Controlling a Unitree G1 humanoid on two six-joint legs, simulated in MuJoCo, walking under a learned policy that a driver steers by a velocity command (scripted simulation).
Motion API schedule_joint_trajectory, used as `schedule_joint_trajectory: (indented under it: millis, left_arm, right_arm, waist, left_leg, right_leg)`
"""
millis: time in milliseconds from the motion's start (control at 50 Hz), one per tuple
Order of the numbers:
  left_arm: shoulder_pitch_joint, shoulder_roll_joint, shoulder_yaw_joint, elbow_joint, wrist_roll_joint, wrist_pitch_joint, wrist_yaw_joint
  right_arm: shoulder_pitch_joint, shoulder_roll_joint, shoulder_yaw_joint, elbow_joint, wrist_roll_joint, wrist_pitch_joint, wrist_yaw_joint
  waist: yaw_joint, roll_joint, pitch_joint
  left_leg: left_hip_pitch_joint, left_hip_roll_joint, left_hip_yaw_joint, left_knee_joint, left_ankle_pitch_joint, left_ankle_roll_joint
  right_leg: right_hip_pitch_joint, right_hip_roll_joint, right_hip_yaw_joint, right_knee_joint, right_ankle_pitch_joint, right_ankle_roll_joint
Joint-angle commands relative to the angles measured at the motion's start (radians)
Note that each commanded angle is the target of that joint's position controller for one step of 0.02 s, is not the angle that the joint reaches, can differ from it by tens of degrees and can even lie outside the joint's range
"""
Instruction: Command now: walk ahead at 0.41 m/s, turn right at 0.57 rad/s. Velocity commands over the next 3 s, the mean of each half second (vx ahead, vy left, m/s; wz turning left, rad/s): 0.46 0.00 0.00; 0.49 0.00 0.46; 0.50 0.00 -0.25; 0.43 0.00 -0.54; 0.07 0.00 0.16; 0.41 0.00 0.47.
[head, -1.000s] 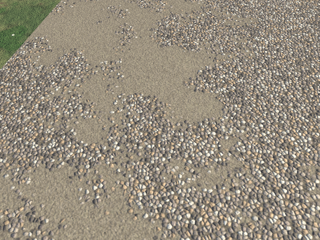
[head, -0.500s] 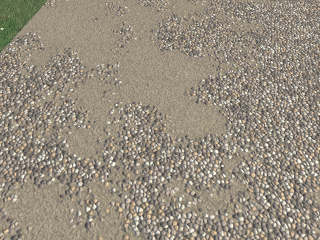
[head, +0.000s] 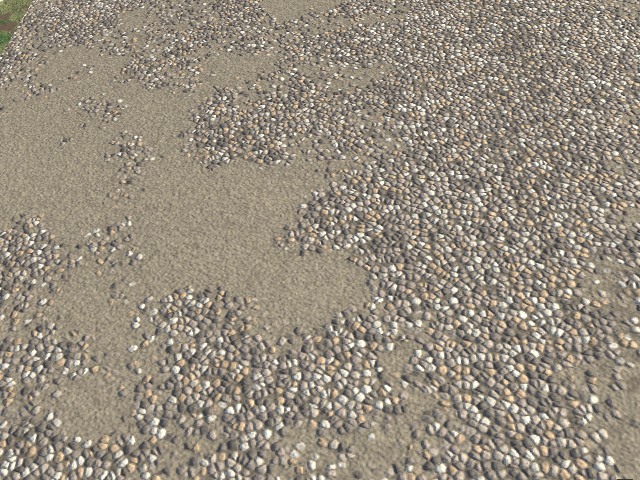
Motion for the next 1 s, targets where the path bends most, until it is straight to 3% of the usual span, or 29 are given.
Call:
schedule_joint_trajectory:
  millis: [20, 80, 140, 180, 200, 220, 240, 260, 280, 300, 320, 360, 400, 480, 540, 580, 620, 640, 660, 680, 700, 720, 740, 760, 800, 840, 920, 1000]
  left_arm:
    - [0.028, 0.199, 0.054, -0.042, -0.008, -0.007, 0.008]
    - [0.048, 0.194, 0.054, -0.03, -0.01, -0.002, 0.007]
    - [0.04, 0.202, 0.057, -0.025, -0.006, 0.003, 0.002]
    - [0.018, 0.198, 0.056, -0.028, -0.005, 0.009, 0.001]
    - [0.013, 0.176, 0.048, -0.032, 0.002, 0.009, 0.0]
    - [-0.001, 0.14, 0.03, -0.055, 0.021, 0.008, 0.002]
    - [0.099, 0.056, 0.008, -0.079, 0.011, -0.013, -0.004]
    - [0.054, 0.133, 0.018, -0.078, -0.005, -0.035, -0.005]
    - [-0.066, 0.186, 0.032, -0.099, -0.022, -0.052, -0.012]
    - [-0.135, 0.176, 0.027, -0.111, -0.014, -0.066, -0.015]
    - [-0.177, 0.169, 0.03, -0.123, 0.006, -0.076, -0.018]
    - [-0.179, 0.142, 0.03, -0.138, 0.024, -0.079, -0.025]
    - [-0.201, 0.113, 0.022, -0.155, 0.026, -0.073, -0.027]
    - [-0.371, 0.073, 0.001, -0.206, 0.021, -0.076, -0.038]
    - [-0.443, 0.092, 0.006, -0.23, 0.006, -0.08, -0.047]
    - [-0.445, 0.118, 0.016, -0.236, 0.001, -0.079, -0.046]
    - [-0.387, 0.149, 0.031, -0.225, -0.001, -0.083, -0.041]
    - [-0.297, 0.176, 0.046, -0.203, 0.006, -0.085, -0.035]
    - [-0.15, 0.222, 0.062, -0.187, 0.02, -0.087, -0.027]
    - [-0.036, 0.302, 0.082, -0.164, 0.032, -0.072, -0.026]
    - [-0.032, 0.248, 0.069, -0.152, 0.019, -0.065, -0.036]
    - [-0.095, 0.173, 0.049, -0.162, 0.014, -0.063, -0.036]
    - [-0.153, 0.145, 0.039, -0.165, 0.016, -0.06, -0.035]
    - [-0.197, 0.122, 0.032, -0.156, 0.021, -0.058, -0.039]
    - [-0.24, 0.105, 0.029, -0.141, 0.027, -0.066, -0.04]
    - [-0.243, 0.117, 0.036, -0.125, 0.019, -0.077, -0.04]
    - [-0.206, 0.159, 0.05, -0.08, 0.016, -0.081, -0.043]
    - [-0.144, 0.198, 0.056, -0.036, -0.01, -0.065, -0.041]
  right_arm:
    - [-0.196, -0.029, 0.01, -0.108, 0.008, -0.031, 0.012]
    - [-0.228, -0.027, 0.024, -0.118, 0.011, -0.049, 0.03]
    - [-0.18, -0.058, 0.024, -0.106, 0.013, -0.061, 0.039]
    - [-0.074, -0.092, 0.012, -0.074, 0.008, -0.064, 0.034]
    - [0.054, -0.127, -0.004, -0.036, 0.004, -0.064, 0.027]
    - [0.249, -0.177, -0.014, -0.005, -0.008, -0.063, 0.026]
    - [0.355, -0.27, -0.039, 0.039, -0.007, -0.051, 0.035]
    - [0.326, -0.17, -0.01, 0.043, 0.025, -0.053, 0.046]
    - [0.253, -0.116, 0.006, 0.026, 0.025, -0.049, 0.042]
    - [0.208, -0.102, 0.013, 0.007, 0.008, -0.04, 0.038]
    - [0.186, -0.081, 0.02, -0.001, 0.002, -0.033, 0.034]
    - [0.186, -0.066, 0.029, -0.004, -0.003, -0.028, 0.024]
    - [0.2, -0.084, 0.025, 0.0, 0.012, -0.023, 0.01]
    - [0.236, -0.132, 0.01, 0.004, 0.019, -0.011, -0.013]
    - [0.308, -0.129, 0.009, 0.018, 0.028, 0.002, -0.019]
    - [0.322, -0.128, 0.008, 0.019, 0.031, 0.008, -0.024]
    - [0.312, -0.13, 0.005, 0.011, 0.026, 0.014, -0.026]
    - [0.305, -0.113, 0.011, 0.003, 0.02, 0.015, -0.023]
    - [0.294, -0.067, 0.029, -0.021, 0.003, 0.014, -0.018]
    - [0.415, 0.02, 0.053, -0.041, 0.018, 0.004, -0.019]
    - [0.44, -0.027, 0.052, -0.049, 0.032, 0.001, -0.018]
    - [0.368, -0.104, 0.03, -0.048, 0.04, 0.006, -0.017]
    - [0.298, -0.113, 0.026, -0.06, 0.033, 0.012, -0.018]
    - [0.264, -0.102, 0.023, -0.071, 0.02, 0.016, -0.016]
    - [0.265, -0.065, 0.022, -0.078, 0.023, 0.033, -0.007]
    - [0.241, -0.033, 0.028, -0.097, 0.021, 0.046, -0.002]
    - [0.157, -0.003, 0.046, -0.129, 0.007, 0.037, 0.011]
    - [0.001, 0.002, 0.062, -0.169, 0.003, 0.016, 0.035]
  waist:
    - [0.034, -0.176, 0.078]
    - [0.056, -0.17, 0.091]
    - [0.038, -0.207, 0.086]
    - [-0.022, -0.213, 0.039]
    - [-0.078, -0.186, -0.057]
    - [-0.158, -0.082, -0.224]
    - [-0.109, 0.275, -0.321]
    - [-0.129, 0.227, -0.248]
    - [-0.133, 0.144, -0.094]
    - [-0.123, 0.052, -0.042]
    - [-0.108, 0.014, 0.004]
    - [-0.071, 0.054, -0.001]
    - [-0.059, 0.065, 0.015]
    - [-0.097, 0.056, 0.052]
    - [-0.119, 0.059, 0.041]
    - [-0.102, 0.065, 0.036]
    - [-0.057, 0.073, 0.018]
    - [-0.008, 0.064, -0.033]
    - [0.061, 0.009, -0.165]
    - [0.043, -0.244, -0.333]
    - [0.025, -0.346, -0.331]
    - [0.029, -0.217, -0.179]
    - [0.019, -0.141, -0.08]
    - [-0.004, -0.109, -0.019]
    - [-0.044, -0.147, 0.021]
    - [-0.052, -0.134, 0.036]
    - [-0.041, -0.077, 0.047]
    - [0.006, -0.066, 0.083]
  left_leg:
    - [-0.086, -0.017, 0.013, -0.113, 0.017, -0.021]
    - [-0.032, -0.013, 0.032, -0.189, 0.013, -0.011]
    - [0.058, -0.015, 0.065, -0.223, -0.03, 0.029]
    - [0.192, -0.043, 0.108, -0.267, -0.058, 0.085]
    - [0.374, -0.034, 0.098, -0.265, -0.045, 0.129]
    - [0.673, 0.121, -0.104, -0.221, -0.072, 0.214]
    - [0.979, 0.331, -0.577, -0.329, -0.265, 0.376]
    - [0.956, 0.338, -0.714, -0.438, -0.421, 0.376]
    - [0.835, 0.298, -0.564, -0.437, -0.383, 0.335]
    - [0.724, 0.249, -0.453, -0.445, -0.271, 0.316]
    - [0.638, 0.214, -0.388, -0.461, -0.171, 0.313]
    - [0.56, 0.167, -0.322, -0.489, -0.05, 0.315]
    - [0.498, 0.159, -0.279, -0.513, 0.006, 0.325]
    - [0.354, 0.096, -0.184, -0.52, 0.049, 0.276]
    - [0.349, 0.102, -0.211, -0.483, 0.022, 0.245]
    - [0.398, 0.128, -0.263, -0.433, -0.014, 0.221]
    - [0.419, 0.135, -0.288, -0.349, 0.03, 0.198]
    - [0.401, 0.089, -0.267, -0.241, 0.099, 0.173]
    - [0.311, 0.032, -0.22, -0.001, 0.017, 0.143]
    - [0.009, -0.108, -0.083, 0.348, -0.332, 0.079]
    - [-0.14, -0.063, -0.087, 0.52, -0.572, 0.074]
    - [-0.188, -0.008, -0.097, 0.585, -0.489, 0.075]
    - [-0.171, 0.028, -0.059, 0.577, -0.41, 0.07]
    - [-0.142, 0.056, -0.049, 0.535, -0.358, 0.067]
    - [-0.07, 0.097, -0.038, 0.481, -0.305, 0.064]
    - [-0.078, 0.108, -0.024, 0.441, -0.258, 0.053]
    - [-0.079, 0.098, -0.023, 0.201, -0.091, 0.049]
    - [0.001, 0.07, 0.059, -0.028, 0.031, 0.061]
  right_leg:
    - [0.019, -0.189, 0.203, -0.103, -0.042, -0.135]
    - [0.026, -0.201, 0.204, -0.068, 0.003, -0.138]
    - [0.054, -0.232, 0.208, -0.033, 0.143, -0.126]
    - [0.085, -0.214, 0.163, 0.076, 0.429, -0.099]
    - [0.063, -0.164, 0.103, 0.235, 0.588, -0.073]
    - [-0.103, -0.111, 0.056, 0.521, 0.45, -0.039]
    - [-0.496, 0.065, -0.035, 0.873, -0.139, 0.051]
    - [-0.65, 0.031, 0.023, 0.987, -0.307, 0.045]
    - [-0.712, -0.026, 0.011, 1.001, -0.226, 0.03]
    - [-0.683, -0.06, -0.012, 0.966, -0.155, 0.025]
    - [-0.667, -0.079, -0.029, 0.9, -0.112, 0.033]
    - [-0.59, -0.097, -0.04, 0.795, -0.071, 0.052]
    - [-0.57, -0.091, -0.068, 0.674, -0.076, 0.082]
    - [-0.441, -0.035, -0.104, 0.363, 0.179, 0.113]
    - [-0.343, 0.003, -0.088, 0.26, 0.303, 0.116]
    - [-0.309, -0.004, -0.057, 0.221, 0.275, 0.101]
    - [-0.219, -0.011, -0.062, 0.19, 0.21, 0.068]
    - [-0.086, -0.016, -0.073, 0.163, 0.185, 0.041]
    - [0.145, -0.137, 0.03, 0.19, 0.131, -0.018]
    - [0.486, -0.375, 0.406, 0.147, -0.045, -0.154]
    - [0.467, -0.445, 0.654, 0.043, -0.218, -0.186]
    - [0.336, -0.403, 0.528, 0.019, -0.269, -0.151]
    - [0.202, -0.361, 0.371, 0.004, -0.155, -0.126]
    - [0.094, -0.318, 0.267, -0.024, -0.042, -0.118]
    - [-0.025, -0.27, 0.125, -0.08, 0.069, -0.108]
    - [-0.053, -0.268, 0.04, -0.121, 0.147, -0.125]
    - [-0.032, -0.254, -0.075, -0.153, 0.262, -0.145]
    - [-0.028, -0.238, -0.144, -0.157, 0.265, -0.129]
